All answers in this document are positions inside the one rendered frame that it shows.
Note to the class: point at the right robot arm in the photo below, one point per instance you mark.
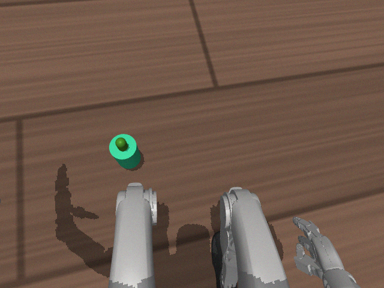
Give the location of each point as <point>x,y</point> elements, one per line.
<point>338,278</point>

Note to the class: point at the right robot hand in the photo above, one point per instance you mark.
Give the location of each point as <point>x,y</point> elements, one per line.
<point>324,256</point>

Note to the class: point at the bottle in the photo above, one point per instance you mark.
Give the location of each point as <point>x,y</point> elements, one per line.
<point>124,149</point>

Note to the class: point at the right robot foot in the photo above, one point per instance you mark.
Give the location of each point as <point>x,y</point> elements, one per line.
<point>217,258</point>

